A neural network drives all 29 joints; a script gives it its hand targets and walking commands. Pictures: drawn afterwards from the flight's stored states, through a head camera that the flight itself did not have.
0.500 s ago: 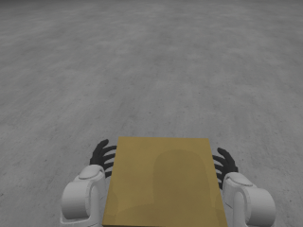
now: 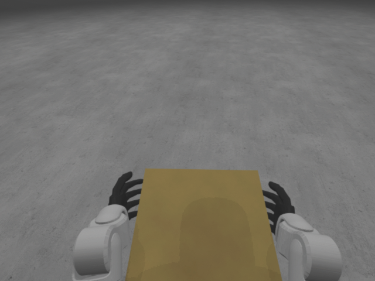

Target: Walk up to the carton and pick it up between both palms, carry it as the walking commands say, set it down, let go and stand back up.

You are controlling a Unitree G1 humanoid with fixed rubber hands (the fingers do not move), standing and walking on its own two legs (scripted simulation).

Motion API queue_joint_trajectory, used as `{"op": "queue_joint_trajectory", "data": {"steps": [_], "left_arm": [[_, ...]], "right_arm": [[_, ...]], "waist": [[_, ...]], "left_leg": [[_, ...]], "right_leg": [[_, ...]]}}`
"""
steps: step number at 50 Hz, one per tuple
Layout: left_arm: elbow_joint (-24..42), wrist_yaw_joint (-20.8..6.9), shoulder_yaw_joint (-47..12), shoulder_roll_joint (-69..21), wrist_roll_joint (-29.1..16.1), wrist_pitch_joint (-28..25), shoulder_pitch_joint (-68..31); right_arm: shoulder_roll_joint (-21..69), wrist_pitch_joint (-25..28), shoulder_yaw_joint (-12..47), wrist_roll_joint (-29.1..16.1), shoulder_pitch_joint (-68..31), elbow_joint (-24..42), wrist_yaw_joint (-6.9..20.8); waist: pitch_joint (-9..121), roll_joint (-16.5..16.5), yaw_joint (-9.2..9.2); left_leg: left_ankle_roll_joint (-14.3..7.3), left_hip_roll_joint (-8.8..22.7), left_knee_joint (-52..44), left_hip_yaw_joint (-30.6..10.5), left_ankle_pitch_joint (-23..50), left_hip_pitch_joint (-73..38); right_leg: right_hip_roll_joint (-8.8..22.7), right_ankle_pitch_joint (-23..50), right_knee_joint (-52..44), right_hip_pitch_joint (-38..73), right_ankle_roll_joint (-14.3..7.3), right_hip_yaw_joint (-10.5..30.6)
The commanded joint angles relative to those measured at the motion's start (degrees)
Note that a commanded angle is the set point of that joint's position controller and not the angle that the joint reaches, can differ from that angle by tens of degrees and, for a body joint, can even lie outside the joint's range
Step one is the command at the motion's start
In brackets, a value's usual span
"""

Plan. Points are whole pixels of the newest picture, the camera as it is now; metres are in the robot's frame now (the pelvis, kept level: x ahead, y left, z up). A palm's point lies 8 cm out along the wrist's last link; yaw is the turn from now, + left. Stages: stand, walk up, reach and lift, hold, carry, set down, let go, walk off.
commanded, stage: carry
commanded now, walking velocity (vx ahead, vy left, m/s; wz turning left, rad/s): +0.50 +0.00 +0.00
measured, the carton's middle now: (199, 241) +0.22 +0.00 +0.03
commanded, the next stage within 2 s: none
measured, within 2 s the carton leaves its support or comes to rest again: neither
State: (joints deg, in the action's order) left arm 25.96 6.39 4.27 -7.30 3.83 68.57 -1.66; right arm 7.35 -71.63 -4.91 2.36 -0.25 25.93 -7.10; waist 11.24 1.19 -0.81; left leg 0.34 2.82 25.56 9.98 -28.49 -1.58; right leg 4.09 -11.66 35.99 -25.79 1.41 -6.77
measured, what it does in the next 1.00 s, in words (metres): walks ahead: left foot, then right foot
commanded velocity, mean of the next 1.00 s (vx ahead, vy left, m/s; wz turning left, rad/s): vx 0.50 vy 0.00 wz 0.00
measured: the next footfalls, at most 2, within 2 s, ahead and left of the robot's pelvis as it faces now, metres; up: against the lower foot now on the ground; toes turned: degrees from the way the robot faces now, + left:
left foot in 0.28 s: +0.33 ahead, +0.13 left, +0.00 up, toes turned +10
right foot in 0.64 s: +0.60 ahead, -0.09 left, +0.00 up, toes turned -7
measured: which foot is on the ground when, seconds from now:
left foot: down 0.00-0.00, up 0.02-0.26, down 0.28-0.70, up 0.72-0.96, down 0.98-1.00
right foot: down 0.00-0.30, up 0.32-0.62, down 0.64-1.00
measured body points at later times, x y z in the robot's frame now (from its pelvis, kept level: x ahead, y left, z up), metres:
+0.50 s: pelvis +0.36 +0.04 +0.02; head +0.32 +0.05 +0.46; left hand +0.60 +0.20 +0.11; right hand +0.60 -0.11 +0.11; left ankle +0.29 +0.12 -0.72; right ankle +0.30 -0.07 -0.66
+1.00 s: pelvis +0.74 +0.07 +0.00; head +0.73 +0.07 +0.45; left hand +0.99 +0.24 +0.09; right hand +1.00 -0.07 +0.08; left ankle +0.85 +0.18 -0.72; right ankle +0.57 -0.08 -0.71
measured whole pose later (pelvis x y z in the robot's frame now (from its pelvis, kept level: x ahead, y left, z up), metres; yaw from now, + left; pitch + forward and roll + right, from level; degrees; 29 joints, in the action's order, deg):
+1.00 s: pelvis +0.74 +0.07 +0.00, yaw +2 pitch +6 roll +0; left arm 29.8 6.0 3.1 -7.3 3.8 66.5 -0.5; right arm 7.3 -70.5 -4.6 2.2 0.1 30.7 -7.2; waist 8.9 0.1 -0.6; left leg -1.4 2.4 31.9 8.0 -6.0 32.0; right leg 7.8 -27.7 34.3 -5.8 3.7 -9.7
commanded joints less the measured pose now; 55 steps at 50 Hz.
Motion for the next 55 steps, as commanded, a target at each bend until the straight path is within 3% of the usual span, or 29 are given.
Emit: {"op": "queue_joint_trajectory", "data": {"steps": [1, 2, 3, 5, 7, 11, 14, 15, 16, 17, 19, 23, 29, 31, 33, 34, 35, 36, 38, 40, 41, 45, 47, 48, 49, 50, 51, 52, 55], "left_arm": [[4.6, -6.4, -34.4, -44.5, -16.2, 1.2, -18.0], [6.1, -6.3, -35.0, -44.6, -17.5, 1.0, -20.2], [8.3, -6.0, -35.4, -44.6, -18.0, 0.8, -19.7], [9.0, -6.4, -36.3, -47.0, -17.8, 0.4, -19.8], [11.7, -6.9, -37.7, -50.7, -18.4, -1.4, -22.1], [11.7, -6.9, -38.0, -49.1, -19.4, -1.6, -18.5], [12.4, -6.3, -38.9, -46.4, -19.0, -0.7, -19.4], [14.2, -6.2, -39.5, -45.7, -18.8, -0.6, -21.4], [15.2, -6.1, -39.0, -43.5, -18.2, -0.1, -21.7], [14.1, -6.1, -38.5, -43.4, -17.3, 0.3, -21.5], [8.8, -6.7, -37.4, -45.3, -16.3, 0.5, -19.2], [7.3, -6.8, -37.7, -46.7, -16.0, 0.0, -21.1], [8.0, -6.5, -37.1, -46.3, -15.9, 0.1, -21.1], [8.7, -6.0, -37.1, -45.4, -16.0, 0.6, -21.0], [5.8, -5.8, -35.6, -44.4, -15.6, 1.5, -17.1], [6.9, -5.9, -36.2, -44.3, -16.2, 1.1, -17.7], [8.8, -5.9, -36.3, -44.6, -17.1, 0.3, -19.8], [11.1, -5.7, -36.9, -45.8, -18.1, -0.2, -21.2], [11.0, -6.1, -37.1, -47.5, -17.6, -1.0, -17.3], [11.7, -6.9, -38.0, -49.3, -18.3, -2.1, -17.7], [13.9, -7.1, -39.2, -49.9, -19.2, -2.4, -19.5], [13.8, -6.9, -38.8, -47.3, -18.8, -2.2, -18.8], [14.3, -6.5, -39.8, -46.5, -19.3, -1.4, -18.9], [17.0, -6.6, -41.1, -45.8, -19.7, -1.6, -19.2], [17.2, -6.3, -40.7, -45.1, -19.7, -1.2, -21.0], [16.3, -6.3, -40.1, -43.2, -18.8, -0.5, -21.3], [14.1, -5.7, -38.8, -41.4, -17.3, 0.3, -18.2], [10.7, -6.0, -37.7, -42.3, -16.1, 1.0, -16.2], [10.7, -7.3, -38.8, -46.5, -17.3, -0.5, -19.3]], "right_arm": [[42.2, 1.4, 39.0, -16.6, -30.6, 13.6, 6.0], [43.0, 1.4, 38.8, -17.0, -30.9, 14.4, 5.9], [43.8, 1.4, 38.6, -17.3, -27.7, 13.7, 5.9], [46.4, 2.3, 38.7, -17.7, -26.4, 13.3, 6.2], [50.7, 4.2, 42.1, -20.0, -30.6, 17.3, 7.0], [48.9, 4.2, 40.8, -17.6, -25.4, 15.1, 6.4], [46.5, 3.6, 37.7, -16.3, -21.0, 11.5, 6.4], [45.8, 3.8, 37.5, -16.6, -21.7, 11.9, 6.5], [43.9, 3.7, 37.0, -16.3, -21.9, 10.9, 6.3], [45.0, 2.9, 38.1, -17.8, -23.2, 10.8, 6.6], [45.4, 3.1, 38.8, -16.5, -25.0, 11.0, 6.9], [45.2, 3.2, 37.3, -16.1, -23.5, 8.5, 7.3], [43.8, 3.2, 38.5, -16.7, -28.4, 13.7, 7.1], [42.7, 2.6, 37.8, -16.5, -27.2, 12.9, 6.8], [41.8, 1.6, 38.0, -15.9, -26.2, 12.5, 6.5], [41.5, 1.7, 38.4, -16.4, -27.1, 13.2, 6.4], [42.1, 2.1, 38.9, -17.2, -29.3, 16.4, 6.4], [43.8, 2.4, 39.2, -17.9, -29.9, 17.2, 6.4], [47.5, 3.6, 40.5, -19.0, -25.2, 15.9, 6.6], [48.3, 4.8, 41.5, -18.9, -25.5, 17.0, 6.9], [48.9, 5.2, 41.8, -18.7, -25.0, 17.6, 7.1], [47.7, 4.7, 41.1, -17.2, -24.8, 15.8, 6.9], [46.9, 4.3, 39.0, -16.3, -22.5, 14.1, 6.6], [45.8, 4.6, 38.7, -16.6, -20.6, 14.2, 6.8], [46.1, 4.5, 37.9, -16.7, -20.7, 13.6, 6.7], [43.3, 3.9, 37.3, -16.1, -20.5, 11.9, 6.5], [42.4, 2.9, 37.2, -16.5, -19.9, 9.5, 6.4], [43.1, 2.7, 38.5, -17.2, -22.1, 11.5, 6.4], [46.3, 3.9, 39.3, -16.3, -23.4, 11.3, 7.5]], "waist": [[7.1, -13.3, -2.80], [11.2, -22.2, -1.72], [12.1, -19.1, -1.70], [11.2, -9.0, -2.66], [7.3, -9.1, -1.82], [4.5, -14.7, -0.94], [11.2, -5.2, 2.28], [13.4, 3.6, 3.72], [9.2, 15.9, 3.00], [8.7, 13.2, 2.69], [4.8, 3.1, 2.27], [-3.4, 6.4, 1.70], [-6.2, 5.4, 2.30], [-6.7, 10.5, 1.63], [0.8, 5.0, -0.82], [5.1, -3.2, -3.01], [13.2, -19.0, -2.30], [11.6, -20.4, -2.09], [13.2, -8.8, -4.02], [8.3, -8.1, -1.87], [6.4, -11.1, -1.36], [0.8, -14.6, -0.23], [3.4, -11.7, 1.00], [9.4, -3.8, 1.97], [12.8, -0.8, 3.69], [10.1, 11.9, 3.63], [9.3, 16.8, 2.58], [10.0, 11.1, 2.49], [3.5, 1.0, 1.79]], "left_leg": [[2.2, 2.7, 28.4, 2.3, 39.7, 28.3], [2.7, -4.1, 42.4, 0.4, 8.3, 42.2], [1.9, -4.8, 48.7, -5.0, -1.1, 47.2], [0.4, 0.0, 44.7, -8.2, 1.1, 53.9], [0.2, 2.8, 30.7, -8.1, 0.9, 52.0], [0.7, -3.1, 4.8, 1.3, 11.3, 32.6], [-2.5, -4.1, 1.9, 4.1, 20.7, -1.5], [-6.0, 6.0, -1.8, -11.2, 10.5, -8.7], [-13.0, 19.7, -12.2, -40.7, 10.0, -11.1], [-16.0, 20.8, -8.7, -37.6, 22.3, -14.3], [-14.2, 19.7, -9.9, -30.3, 23.5, -4.9], [-10.6, 16.8, -16.2, -21.4, 12.0, 2.5], [-8.2, 12.6, -13.6, -9.9, 42.6, -1.5], [-5.7, 10.6, -9.4, -5.3, 51.6, 0.8], [-1.8, 6.6, 6.7, 2.0, 59.1, 9.5], [0.7, 3.9, 23.0, 2.4, 51.7, 23.4], [2.9, -2.4, 44.3, 1.6, 26.1, 36.9], [2.2, -6.8, 54.2, -4.8, -1.0, 45.7], [0.1, -1.8, 53.9, -9.9, -0.3, 54.6], [0.5, 2.3, 38.5, -9.4, 1.4, 52.9], [0.6, 3.1, 31.4, -8.9, 2.8, 51.3], [0.6, -2.3, 5.7, 1.0, 17.0, 28.9], [-0.2, -4.8, 0.5, 5.3, 22.2, 15.2], [-2.2, -5.8, 1.1, 5.8, 21.7, 2.8], [-4.8, 0.7, 2.3, -2.7, 16.9, -7.2], [-9.5, 13.4, -5.5, -25.9, 9.3, -9.0], [-14.7, 20.6, -11.0, -41.3, 15.5, -12.2], [-16.4, 21.2, -8.6, -39.5, 21.6, -12.6], [-12.3, 17.8, -12.1, -26.2, 16.3, 2.6]], "right_leg": [[9.9, 4.1, -12.5, 36.8, -8.4, 15.1], [19.7, 17.9, -17.0, 47.1, -14.0, 32.6], [20.2, 33.2, -14.6, 49.1, -15.4, 32.9], [19.5, 33.9, -13.6, 50.8, -12.9, 24.7], [18.6, 29.0, -17.4, 46.4, -10.5, 19.1], [12.8, 24.9, -18.6, 30.6, -6.2, 2.1], [7.7, 31.5, 0.8, 12.5, -1.3, -6.5], [4.4, 16.2, 14.5, 1.2, 0.5, -6.9], [-5.2, -11.1, 28.2, -14.2, 2.6, -4.4], [-1.4, -16.9, 36.2, -19.8, 0.6, 2.7], [2.5, -12.2, 35.9, -17.8, 0.5, 6.5], [3.6, -10.8, 21.1, -15.0, 0.6, 4.4], [-1.2, -1.9, 1.5, -10.4, 0.3, -4.8], [-4.1, 1.6, -3.6, -3.3, -0.4, -8.2], [-5.4, 4.7, -8.6, 19.9, -2.6, -7.9], [3.5, 4.9, -8.4, 36.0, -7.5, 5.9], [17.8, 14.1, -15.6, 48.1, -13.9, 30.4], [19.7, 35.8, -15.1, 50.3, -16.8, 32.9], [19.1, 42.9, -11.8, 54.1, -14.9, 26.4], [17.5, 27.1, -17.1, 46.4, -9.7, 19.7], [18.7, 22.3, -19.8, 43.7, -10.2, 18.8], [11.7, 22.4, -23.3, 24.2, -4.8, -0.7], [10.1, 27.3, -14.3, 21.2, -3.0, -5.9], [7.9, 30.7, -3.2, 16.7, -1.7, -7.2], [5.6, 20.8, 7.7, 6.8, -0.2, -7.3], [-0.6, 1.6, 23.1, -6.1, 1.4, -7.4], [-4.2, -16.6, 34.6, -15.8, 1.5, 0.5], [-0.8, -16.2, 38.8, -18.3, 0.6, 4.9], [4.0, -9.9, 32.4, -12.3, 0.7, 6.7]]}}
